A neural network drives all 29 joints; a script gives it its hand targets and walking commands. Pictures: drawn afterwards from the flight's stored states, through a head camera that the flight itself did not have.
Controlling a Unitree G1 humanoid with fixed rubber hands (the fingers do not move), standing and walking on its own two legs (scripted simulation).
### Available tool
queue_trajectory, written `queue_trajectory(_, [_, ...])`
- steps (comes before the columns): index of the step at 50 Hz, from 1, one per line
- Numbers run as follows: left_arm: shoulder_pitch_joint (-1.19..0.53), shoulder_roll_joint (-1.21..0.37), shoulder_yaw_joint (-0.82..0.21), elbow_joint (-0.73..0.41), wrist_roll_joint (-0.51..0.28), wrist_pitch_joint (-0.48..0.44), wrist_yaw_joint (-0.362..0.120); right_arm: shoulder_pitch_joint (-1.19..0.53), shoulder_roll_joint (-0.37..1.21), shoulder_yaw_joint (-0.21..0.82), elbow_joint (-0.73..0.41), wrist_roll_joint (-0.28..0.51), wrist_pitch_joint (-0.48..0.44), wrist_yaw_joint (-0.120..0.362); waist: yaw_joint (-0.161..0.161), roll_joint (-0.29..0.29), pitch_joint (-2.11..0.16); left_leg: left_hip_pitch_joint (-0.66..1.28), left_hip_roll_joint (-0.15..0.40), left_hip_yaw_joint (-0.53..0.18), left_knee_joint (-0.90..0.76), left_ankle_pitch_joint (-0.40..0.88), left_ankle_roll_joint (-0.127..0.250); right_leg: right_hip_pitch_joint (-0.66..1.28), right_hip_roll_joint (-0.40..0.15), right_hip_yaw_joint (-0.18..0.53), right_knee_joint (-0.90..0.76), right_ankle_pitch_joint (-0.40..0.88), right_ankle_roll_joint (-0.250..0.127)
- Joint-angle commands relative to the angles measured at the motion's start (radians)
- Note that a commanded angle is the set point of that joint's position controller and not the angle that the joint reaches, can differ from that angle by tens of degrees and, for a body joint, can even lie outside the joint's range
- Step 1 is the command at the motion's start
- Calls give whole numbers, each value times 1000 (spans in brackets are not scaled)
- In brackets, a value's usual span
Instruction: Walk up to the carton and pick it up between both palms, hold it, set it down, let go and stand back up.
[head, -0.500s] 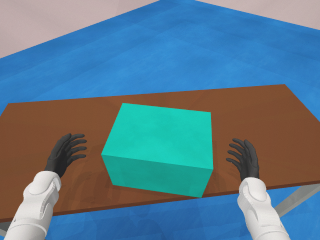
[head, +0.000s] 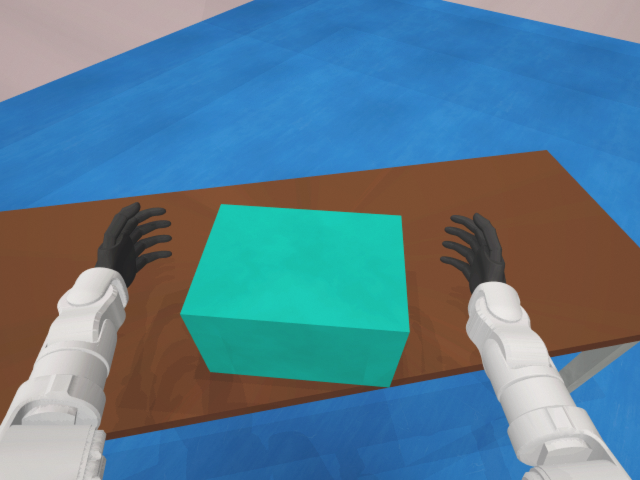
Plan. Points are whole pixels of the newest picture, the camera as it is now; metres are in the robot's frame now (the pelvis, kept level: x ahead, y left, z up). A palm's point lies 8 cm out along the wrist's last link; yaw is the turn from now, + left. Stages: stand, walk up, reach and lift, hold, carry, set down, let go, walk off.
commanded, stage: reach and lift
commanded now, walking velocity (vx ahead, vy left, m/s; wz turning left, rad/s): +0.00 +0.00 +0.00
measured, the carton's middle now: (304, 294) +0.41 +0.00 -0.05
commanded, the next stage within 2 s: none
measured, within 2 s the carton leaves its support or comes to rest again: neither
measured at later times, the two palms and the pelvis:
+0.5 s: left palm (121, 229) +0.44 +0.22 +0.11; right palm (478, 243) +0.36 -0.23 +0.10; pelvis +0.00 +0.01 +0.00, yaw +0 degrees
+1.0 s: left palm (144, 278) +0.43 +0.23 +0.01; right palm (455, 287) +0.36 -0.22 +0.01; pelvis -0.01 +0.02 -0.02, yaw -1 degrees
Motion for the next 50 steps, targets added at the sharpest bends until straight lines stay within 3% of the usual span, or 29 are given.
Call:
queue_trajectory(1, [-493,192,6,27,28,-64,7,-402,-227,-40,13,-8,-68,-1,-11,84,-446,182,5,-88,19,333,-26,-46,25,-60,-88,458,3])
queue_trajectory(5, [-553,177,-24,79,28,-76,15,-465,-226,-31,67,1,-71,6,-16,98,-444,178,7,-88,24,338,-34,-71,28,-62,-90,448,4])
queue_trajectory(8, [-609,178,-42,156,14,-77,16,-543,-235,-25,111,5,-63,9,-10,74,-427,142,7,-88,25,294,-24,-101,24,-62,-87,415,2])
queue_trajectory(11, [-663,179,-74,232,-2,-91,15,-589,-228,-20,157,12,-62,9,-25,66,-424,101,5,-86,26,251,-16,-108,17,-63,-82,401,-1])
queue_trajectory(17, [-773,170,-143,358,-25,-118,26,-691,-233,-8,288,35,-62,29,-31,101,-450,105,18,-105,37,241,-23,-199,23,-76,-79,320,-17])
queue_trajectory(21, [-773,157,-185,444,-44,-146,27,-716,-246,-6,353,39,-81,42,-23,92,-460,90,21,-105,55,231,-25,-245,26,-82,-64,282,-18])
queue_trajectory(23, [-761,136,-208,480,-47,-159,30,-703,-257,-11,430,41,-96,45,-42,114,-452,96,21,-110,70,246,-36,-284,33,-90,-59,278,-20])
queue_trajectory(25, [-737,119,-209,523,-47,-178,28,-690,-249,9,479,45,-125,52,-31,127,-465,95,18,-106,92,283,-43,-310,31,-95,-50,285,-19])
queue_trajectory(28, [-750,111,-213,511,-61,-218,34,-694,-253,9,493,48,-170,58,-34,122,-534,92,18,-107,125,314,-51,-353,34,-102,-30,288,-14])
queue_trajectory(35, [-751,51,-246,501,-66,-307,60,-718,-264,9,561,65,-297,81,-40,209,-727,145,40,-141,208,483,-106,-543,45,-136,32,257,-15])
queue_trajectory(37, [-754,45,-244,556,-71,-326,62,-734,-268,32,585,80,-321,89,-17,196,-718,109,43,-139,223,485,-114,-587,41,-141,40,225,-15])
queue_trajectory(38, [-732,30,-251,584,-67,-328,62,-714,-274,28,625,82,-333,92,-33,192,-713,112,41,-144,222,473,-116,-594,42,-143,41,224,-15])
queue_trajectory(41, [-721,22,-245,652,-55,-352,63,-718,-268,49,686,80,-363,100,-25,163,-682,46,44,-146,245,445,-114,-627,40,-147,70,201,-14])
queue_trajectory(45, [-748,15,-254,643,-57,-398,68,-735,-256,52,719,78,-415,106,-34,153,-718,-18,40,-140,282,431,-120,-660,36,-149,107,202,-11])
queue_trajectory(48, [-803,36,-247,564,-55,-436,86,-758,-283,18,711,63,-451,109,-43,202,-844,5,47,-156,314,499,-140,-717,38,-157,145,217,-10])
queue_trajectory(50, [-817,34,-233,543,-44,-448,99,-758,-281,15,719,71,-471,109,-30,239,-898,19,40,-150,330,545,-156,-740,41,-158,154,232,-14])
